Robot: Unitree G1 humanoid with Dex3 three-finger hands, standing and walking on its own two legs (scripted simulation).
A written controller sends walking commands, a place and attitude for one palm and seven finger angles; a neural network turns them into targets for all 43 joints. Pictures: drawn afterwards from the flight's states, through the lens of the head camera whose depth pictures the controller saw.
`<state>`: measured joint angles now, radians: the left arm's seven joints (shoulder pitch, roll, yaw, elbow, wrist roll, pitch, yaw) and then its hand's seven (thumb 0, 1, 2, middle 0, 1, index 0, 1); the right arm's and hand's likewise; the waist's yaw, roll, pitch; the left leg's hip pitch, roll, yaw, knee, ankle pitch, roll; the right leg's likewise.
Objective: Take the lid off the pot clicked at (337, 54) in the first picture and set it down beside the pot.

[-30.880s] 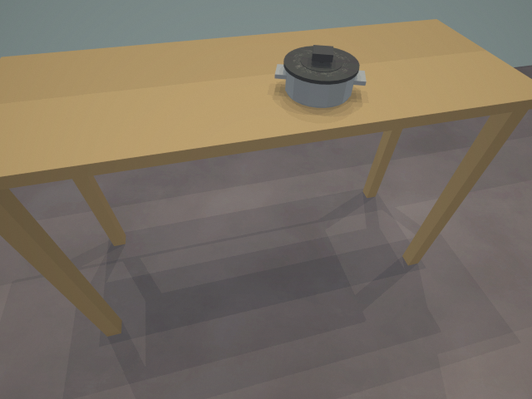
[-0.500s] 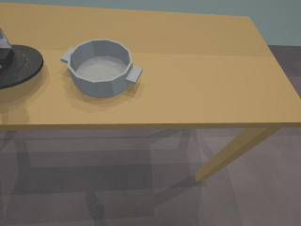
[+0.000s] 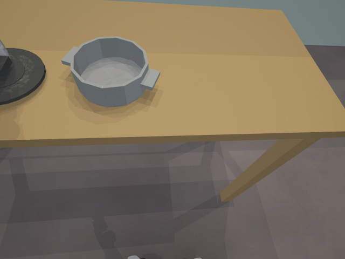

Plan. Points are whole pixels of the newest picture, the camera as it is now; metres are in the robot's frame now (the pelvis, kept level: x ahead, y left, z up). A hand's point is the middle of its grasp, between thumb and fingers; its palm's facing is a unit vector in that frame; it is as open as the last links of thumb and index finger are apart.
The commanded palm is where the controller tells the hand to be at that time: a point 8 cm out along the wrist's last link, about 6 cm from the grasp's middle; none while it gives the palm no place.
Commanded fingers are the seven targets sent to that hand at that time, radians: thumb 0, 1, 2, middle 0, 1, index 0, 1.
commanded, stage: open the fingers wide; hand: left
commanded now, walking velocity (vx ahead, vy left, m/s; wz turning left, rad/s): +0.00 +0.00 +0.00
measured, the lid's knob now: out of the picture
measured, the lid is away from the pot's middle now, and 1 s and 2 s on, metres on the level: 0.24 0.24 0.24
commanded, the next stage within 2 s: raise the empty hand in 1.04 s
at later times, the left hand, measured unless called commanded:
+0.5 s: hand out of the picture +0.45 +0.34 +0.14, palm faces -0.40 -0.12 -0.91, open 8.3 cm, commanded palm +0.49 +0.33 +0.20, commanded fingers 0.00 0.16 0.79 -0.55 -0.90 -0.46 -0.87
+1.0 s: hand out of the picture +0.46 +0.34 +0.14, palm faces -0.39 -0.11 -0.91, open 10.9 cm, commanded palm +0.49 +0.33 +0.20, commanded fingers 0.00 -0.09 0.82 -0.43 -0.71 -0.43 -0.71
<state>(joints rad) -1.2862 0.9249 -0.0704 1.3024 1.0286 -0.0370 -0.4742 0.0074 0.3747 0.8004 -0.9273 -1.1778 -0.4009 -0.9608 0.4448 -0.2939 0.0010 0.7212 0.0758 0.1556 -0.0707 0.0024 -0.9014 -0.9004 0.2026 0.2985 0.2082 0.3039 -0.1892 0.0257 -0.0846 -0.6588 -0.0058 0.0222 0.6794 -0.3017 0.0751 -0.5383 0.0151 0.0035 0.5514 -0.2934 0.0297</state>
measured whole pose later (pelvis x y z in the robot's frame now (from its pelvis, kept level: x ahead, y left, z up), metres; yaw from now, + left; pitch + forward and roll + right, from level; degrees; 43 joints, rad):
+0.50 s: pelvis -0.01 +0.00 +0.00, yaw +1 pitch +14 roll -4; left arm -1.20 0.90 -0.10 1.18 1.00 -0.14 -0.46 0.01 0.31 0.80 -0.69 -1.02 -0.45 -0.92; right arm 0.34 -0.29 0.01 0.67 0.09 0.22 -0.08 0.00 -0.90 -0.90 0.20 0.30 0.21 0.30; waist -0.14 0.01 -0.08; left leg -0.66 -0.01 0.01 0.71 -0.30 0.08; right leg -0.53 0.01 -0.01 0.58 -0.30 0.03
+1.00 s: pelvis -0.01 +0.01 +0.00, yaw +0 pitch +14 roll -4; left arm -1.17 0.90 -0.07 1.17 1.01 -0.16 -0.45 0.00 -0.05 0.80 -0.44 -0.75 -0.43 -0.75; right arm 0.39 -0.28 0.01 0.67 0.09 0.23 -0.08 0.00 -0.90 -0.90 0.20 0.30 0.21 0.30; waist -0.15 0.02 -0.09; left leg -0.65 -0.02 0.02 0.72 -0.31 0.10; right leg -0.53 0.01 0.01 0.58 -0.30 0.03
